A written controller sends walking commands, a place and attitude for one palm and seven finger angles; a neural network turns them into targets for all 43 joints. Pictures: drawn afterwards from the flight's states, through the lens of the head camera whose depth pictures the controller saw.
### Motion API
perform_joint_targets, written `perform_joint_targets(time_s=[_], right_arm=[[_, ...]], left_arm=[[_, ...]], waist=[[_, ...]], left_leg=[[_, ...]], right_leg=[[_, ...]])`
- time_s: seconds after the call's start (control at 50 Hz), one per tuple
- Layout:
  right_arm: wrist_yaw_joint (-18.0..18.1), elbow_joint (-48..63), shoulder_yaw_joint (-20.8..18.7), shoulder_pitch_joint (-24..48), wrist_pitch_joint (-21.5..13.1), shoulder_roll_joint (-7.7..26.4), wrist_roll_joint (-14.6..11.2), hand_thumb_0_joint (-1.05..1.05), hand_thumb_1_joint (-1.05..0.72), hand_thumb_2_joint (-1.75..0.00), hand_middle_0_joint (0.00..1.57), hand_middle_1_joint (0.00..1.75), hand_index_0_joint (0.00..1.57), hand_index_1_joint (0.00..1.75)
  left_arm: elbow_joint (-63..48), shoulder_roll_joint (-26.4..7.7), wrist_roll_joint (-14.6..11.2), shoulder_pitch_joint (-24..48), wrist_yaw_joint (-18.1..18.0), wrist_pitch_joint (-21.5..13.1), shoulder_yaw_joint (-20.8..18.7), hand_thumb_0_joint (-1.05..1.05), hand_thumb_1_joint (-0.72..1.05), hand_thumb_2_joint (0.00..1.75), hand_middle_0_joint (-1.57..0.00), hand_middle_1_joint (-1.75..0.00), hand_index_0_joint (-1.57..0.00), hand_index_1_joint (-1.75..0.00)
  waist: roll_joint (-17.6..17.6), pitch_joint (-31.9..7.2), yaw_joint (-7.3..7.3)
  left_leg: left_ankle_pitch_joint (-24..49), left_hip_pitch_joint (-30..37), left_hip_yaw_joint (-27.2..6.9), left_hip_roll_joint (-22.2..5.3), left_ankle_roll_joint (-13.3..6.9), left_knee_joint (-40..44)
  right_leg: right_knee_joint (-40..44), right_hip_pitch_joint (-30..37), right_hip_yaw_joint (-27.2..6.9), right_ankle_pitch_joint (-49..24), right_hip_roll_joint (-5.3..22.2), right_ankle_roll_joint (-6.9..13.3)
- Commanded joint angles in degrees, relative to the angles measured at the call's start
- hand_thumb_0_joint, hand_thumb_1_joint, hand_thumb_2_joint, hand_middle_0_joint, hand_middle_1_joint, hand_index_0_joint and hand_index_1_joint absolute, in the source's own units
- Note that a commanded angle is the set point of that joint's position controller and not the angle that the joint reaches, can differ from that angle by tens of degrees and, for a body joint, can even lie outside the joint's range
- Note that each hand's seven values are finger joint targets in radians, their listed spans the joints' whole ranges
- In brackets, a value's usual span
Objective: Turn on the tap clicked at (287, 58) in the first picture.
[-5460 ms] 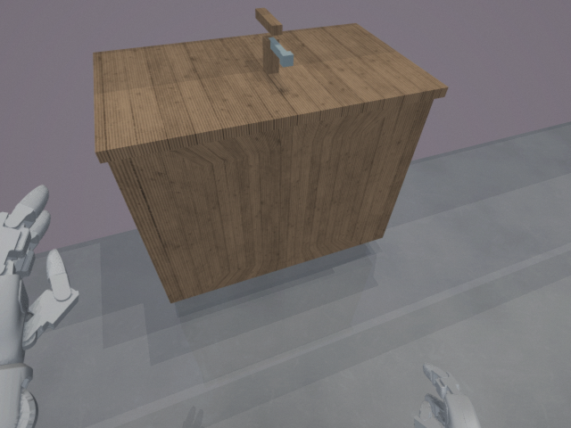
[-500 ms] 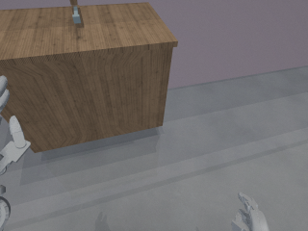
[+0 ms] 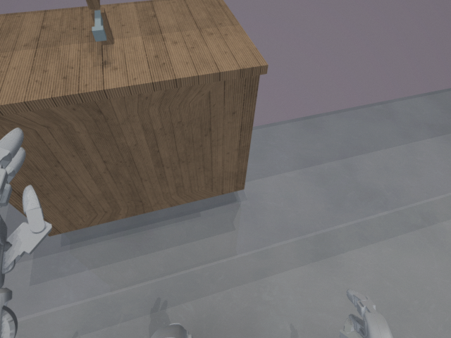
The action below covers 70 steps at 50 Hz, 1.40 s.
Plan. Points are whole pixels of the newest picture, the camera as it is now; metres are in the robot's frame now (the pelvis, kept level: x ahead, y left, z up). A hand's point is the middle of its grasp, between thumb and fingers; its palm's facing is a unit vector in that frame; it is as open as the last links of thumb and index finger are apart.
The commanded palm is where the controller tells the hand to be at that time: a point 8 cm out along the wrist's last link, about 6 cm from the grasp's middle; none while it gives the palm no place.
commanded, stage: take the last steps up to it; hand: left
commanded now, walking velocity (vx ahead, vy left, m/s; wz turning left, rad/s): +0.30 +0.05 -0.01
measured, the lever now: (99, 33) +0.79 +0.38 +0.11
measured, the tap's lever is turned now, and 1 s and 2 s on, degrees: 0 0 0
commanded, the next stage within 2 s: come to a stop and stand still in 1.42 s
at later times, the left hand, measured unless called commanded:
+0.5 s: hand (81, 150) +0.34 +0.24 +0.17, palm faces +0.41 -0.78 -0.47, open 7.4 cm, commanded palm +0.28 +0.27 +0.18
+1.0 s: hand (105, 93) +0.45 +0.23 +0.18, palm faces +0.39 -0.83 -0.40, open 7.4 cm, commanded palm +0.39 +0.28 +0.18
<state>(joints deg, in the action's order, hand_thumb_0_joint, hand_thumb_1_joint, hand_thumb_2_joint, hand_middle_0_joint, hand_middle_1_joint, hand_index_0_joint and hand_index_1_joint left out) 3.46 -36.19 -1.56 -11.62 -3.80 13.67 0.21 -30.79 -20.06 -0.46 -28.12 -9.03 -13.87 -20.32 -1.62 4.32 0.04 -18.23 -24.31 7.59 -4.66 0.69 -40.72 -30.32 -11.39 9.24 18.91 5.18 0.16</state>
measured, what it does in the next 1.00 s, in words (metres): walks ahead: left foot, then right foot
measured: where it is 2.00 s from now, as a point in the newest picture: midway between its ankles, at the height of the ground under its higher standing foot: (235, 299)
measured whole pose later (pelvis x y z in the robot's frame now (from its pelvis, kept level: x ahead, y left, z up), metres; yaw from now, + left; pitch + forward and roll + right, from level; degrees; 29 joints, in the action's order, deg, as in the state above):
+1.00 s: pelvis +0.22 +0.00 +0.00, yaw -2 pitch +0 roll +0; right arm 2.7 -33.9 0.9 -11.1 -6.1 7.4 -0.4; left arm -29.6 -20.9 -1.6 -25.3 -9.1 -12.6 -21.5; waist 0.0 2.6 0.5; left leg -14.3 -15.4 9.2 -5.6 0.0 -30.0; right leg -52.8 -24.8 6.0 24.6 4.0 -1.2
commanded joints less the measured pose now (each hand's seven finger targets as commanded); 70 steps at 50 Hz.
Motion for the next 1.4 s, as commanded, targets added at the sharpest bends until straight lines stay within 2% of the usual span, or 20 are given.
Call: perform_joint_targets(time_s=[0.0, 0.04, 0.08, 0.22, 0.38, 0.4, 0.44, 0.46, 0.58, 0.72, 0.74, 0.78, 0.82, 0.92, 1.04, 1.1, 1.12, 1.22, 1.34, 1.38], right_arm=[[0.9, 10.4, -1.9, 3.3, -2.9, 3.0, 0.0, 0.00, -0.90, -0.90, 0.20, 0.30, 0.20, 0.30], [1.0, 11.0, -3.1, 2.7, -3.0, 5.7, -0.7, 0.00, -0.90, -0.90, 0.20, 0.30, 0.20, 0.30], [0.5, 10.2, -1.8, 4.3, -3.7, 4.4, 0.1, 0.00, -0.90, -0.90, 0.20, 0.30, 0.20, 0.30], [-0.8, 8.9, -1.9, 3.0, -5.3, 3.9, -0.7, 0.00, -0.90, -0.90, 0.20, 0.30, 0.20, 0.30], [1.1, 8.6, -0.7, 4.3, -4.6, 3.5, -0.5, 0.00, -0.90, -0.90, 0.20, 0.30, 0.20, 0.30], [1.1, 8.5, -0.6, 4.5, -4.3, 3.2, -0.6, 0.00, -0.90, -0.90, 0.20, 0.30, 0.20, 0.30], [0.8, 9.8, 0.4, 5.9, -4.1, 0.9, -0.7, 0.00, -0.90, -0.90, 0.20, 0.30, 0.20, 0.30], [0.2, 8.7, -0.9, 5.2, -4.7, 3.1, -0.4, 0.00, -0.90, -0.90, 0.20, 0.30, 0.20, 0.30], [0.0, 8.3, -0.2, 6.3, -2.2, 2.3, -0.1, 0.00, -0.90, -0.90, 0.20, 0.30, 0.20, 0.30], [1.0, 11.1, -1.4, 3.3, -2.5, 2.7, -0.1, 0.00, -0.90, -0.90, 0.20, 0.30, 0.20, 0.30], [1.3, 11.3, -1.6, 2.8, -2.5, 3.3, -0.4, 0.00, -0.90, -0.90, 0.20, 0.30, 0.20, 0.30], [1.2, 11.4, -2.3, 2.7, -2.7, 5.3, -0.9, 0.00, -0.90, -0.90, 0.20, 0.30, 0.20, 0.30], [1.1, 10.8, -1.3, 4.2, -3.7, 3.7, -0.2, 0.00, -0.90, -0.90, 0.20, 0.30, 0.20, 0.30], [-0.1, 9.8, -1.8, 3.4, -4.8, 4.4, -0.7, 0.00, -0.90, -0.90, 0.20, 0.30, 0.20, 0.30], [0.7, 9.3, -0.9, 3.8, -4.5, 3.6, -0.9, 0.00, -0.90, -0.90, 0.20, 0.30, 0.20, 0.30], [0.7, 9.9, 0.0, 5.4, -4.1, 1.4, -0.8, 0.00, -0.90, -0.90, 0.20, 0.30, 0.20, 0.30], [0.0, 9.0, -1.0, 5.4, -4.3, 3.0, -0.7, 0.00, -0.90, -0.90, 0.20, 0.30, 0.20, 0.30], [0.1, 7.9, 0.3, 6.8, -2.7, 1.5, -0.3, 0.00, -0.90, -0.90, 0.20, 0.30, 0.20, 0.30], [0.3, 10.8, -1.2, 3.9, -2.3, 2.0, 0.0, 0.00, -0.90, -0.90, 0.20, 0.30, 0.20, 0.30], [0.8, 11.4, -2.4, 3.1, -2.0, 4.0, -0.5, 0.00, -0.90, -0.90, 0.20, 0.30, 0.20, 0.30]], left_arm=[[-13.6, -11.0, -0.7, 4.0, -2.5, -3.4, -8.5, 0.00, 0.90, 0.90, -0.20, -0.30, -0.20, -0.30], [-15.3, -9.9, -0.9, 5.9, -2.2, -4.0, -7.2, 0.00, 0.90, 0.90, -0.20, -0.30, -0.20, -0.30], [-11.1, -13.3, -0.6, 8.4, -1.7, -4.7, -8.9, 0.00, 0.90, 0.90, -0.20, -0.30, -0.20, -0.30], [-14.6, -9.2, -0.8, 1.0, -0.3, -3.2, -6.8, 0.00, 0.90, 0.90, -0.20, -0.30, -0.20, -0.30], [-6.9, -9.3, -0.9, 5.1, -0.7, -1.1, -6.3, 0.00, 0.90, 0.90, -0.20, -0.30, -0.20, -0.30], [-6.8, -9.7, -0.6, 6.7, -0.8, -1.0, -6.1, 0.00, 0.90, 0.90, -0.20, -0.30, -0.20, -0.30], [-7.6, -13.1, -0.4, 8.7, -1.1, -0.9, -7.6, 0.00, 0.90, 0.90, -0.20, -0.30, -0.20, -0.30], [-7.7, -12.9, -1.5, 10.1, -0.8, -1.4, -7.8, 0.00, 0.90, 0.90, -0.20, -0.30, -0.20, -0.30], [-10.9, -11.5, -0.7, 3.8, -1.1, -3.3, -8.8, 0.00, 0.90, 0.90, -0.20, -0.30, -0.20, -0.30], [-11.9, -10.1, -1.4, 3.3, -2.5, -2.3, -7.6, 0.00, 0.90, 0.90, -0.20, -0.30, -0.20, -0.30], [-11.7, -10.0, -1.3, 4.7, -2.3, -2.6, -7.1, 0.00, 0.90, 0.90, -0.20, -0.30, -0.20, -0.30], [-11.0, -9.6, -1.7, 8.0, -2.0, -3.4, -6.5, 0.00, 0.90, 0.90, -0.20, -0.30, -0.20, -0.30], [-10.0, -12.5, -1.1, 10.5, -1.4, -3.8, -7.3, 0.00, 0.90, 0.90, -0.20, -0.30, -0.20, -0.30], [-14.5, -9.7, -1.1, 4.0, -0.8, -2.9, -6.6, 0.00, 0.90, 0.90, -0.20, -0.30, -0.20, -0.30], [-7.5, -9.4, -1.1, 5.1, -1.3, -1.5, -6.9, 0.00, 0.90, 0.90, -0.20, -0.30, -0.20, -0.30], [-5.5, -13.7, -1.1, 7.8, -1.8, -0.9, -9.4, 0.00, 0.90, 0.90, -0.20, -0.30, -0.20, -0.30], [-6.4, -12.6, -1.7, 10.5, -1.3, -1.1, -8.1, 0.00, 0.90, 0.90, -0.20, -0.30, -0.20, -0.30], [-9.9, -10.8, -0.4, 6.1, -1.4, -3.6, -7.7, 0.00, 0.90, 0.90, -0.20, -0.30, -0.20, -0.30], [-13.7, -11.0, -1.0, 1.9, -2.6, -3.1, -8.7, 0.00, 0.90, 0.90, -0.20, -0.30, -0.20, -0.30], [-14.4, -11.5, -1.1, 3.4, -2.4, -3.3, -8.4, 0.00, 0.90, 0.90, -0.20, -0.30, -0.20, -0.30]], waist=[[-1.3, -11.4, -0.18], [18.6, -13.9, 1.05], [19.6, -9.4, 1.20], [14.7, -10.1, -0.04], [10.1, -9.1, -0.26], [6.8, -9.7, -0.38], [-14.8, -10.0, -1.06], [-14.3, -10.7, -1.19], [-3.7, -8.6, -0.28], [-2.2, -10.5, -0.33], [1.1, -10.5, 0.07], [18.5, -11.0, 0.95], [17.8, -7.1, 1.00], [15.3, -9.6, -0.27], [10.3, -8.9, -0.36], [-16.5, -8.1, -1.64], [-17.2, -9.0, -1.07], [-5.6, -10.0, -0.26], [-3.8, -13.4, -0.44], [5.8, -13.1, 0.24]], left_leg=[[8.7, 13.7, 4.8, 2.8, -0.4, 15.1], [19.5, 28.8, -16.2, -12.0, -7.4, 18.6], [10.8, 21.1, -32.1, -21.5, -15.0, 25.8], [17.2, 17.0, -8.5, -12.1, -9.6, 24.1], [7.5, 12.2, -4.2, -10.9, -6.5, 15.9], [6.2, 8.5, -2.8, -9.1, -5.4, 9.0], [-13.2, -12.9, 1.1, 3.0, -1.0, -19.7], [-12.6, -13.7, -6.1, 1.8, -0.2, -28.1], [-3.0, -6.2, -4.1, -2.0, 0.7, -13.0], [7.6, 12.4, 3.7, 2.3, -0.3, 14.1], [8.0, 17.5, 1.9, 0.6, -1.4, 16.1], [11.8, 27.4, -23.9, -16.4, -10.5, 22.1], [7.5, 22.0, -34.1, -21.4, -16.0, 25.7], [14.9, 16.5, -11.0, -13.1, -11.0, 22.8], [1.1, 7.3, -4.0, -9.5, -5.7, 14.6], [-15.7, -12.7, 0.0, 3.2, -0.4, -18.4], [-13.7, -14.1, -5.9, 2.1, 0.2, -26.6], [-5.9, -5.5, -4.0, -0.7, 0.8, -11.4], [8.4, 10.0, 3.1, 4.0, 0.2, 14.1], [16.2, 20.9, -3.6, -2.3, -3.1, 17.3]], right_leg=[[-0.5, 3.7, -7.0, -18.2, 8.1, 4.2], [-23.7, -14.1, -1.2, 2.4, -0.6, -0.9], [-40.3, -23.6, -8.0, 16.4, -0.6, -0.5], [-25.0, -19.2, -2.3, 1.0, 0.2, -2.1], [1.1, -0.8, 2.7, -3.0, -4.0, -1.8], [4.8, 4.6, 0.0, -4.1, -2.4, -0.6], [13.3, 15.3, -34.5, -12.0, 17.9, 10.1], [15.9, 12.4, -38.0, -6.4, 20.6, 11.4], [11.8, 4.4, -12.7, -22.0, 13.9, 8.9], [3.6, 3.2, -8.9, -13.3, 8.6, 5.3], [-1.8, -0.4, -8.0, -11.2, 6.7, 3.8], [-23.2, -18.4, -2.8, 13.1, -2.7, -0.6], [-36.4, -25.1, -9.6, 14.7, -0.8, -0.3], [-23.1, -17.0, -4.1, 5.0, 0.0, -1.5], [0.4, 2.1, 2.0, -1.9, -3.8, -1.8], [14.8, 10.0, -35.3, -6.1, 18.4, 9.9], [16.3, 9.8, -38.1, -3.3, 19.9, 11.3], [8.0, 9.1, -12.4, -35.7, 13.7, 8.2], [1.5, 9.3, -8.2, -29.2, 9.3, 5.1], [-8.2, -1.3, -6.7, -18.6, 5.2, 1.8]])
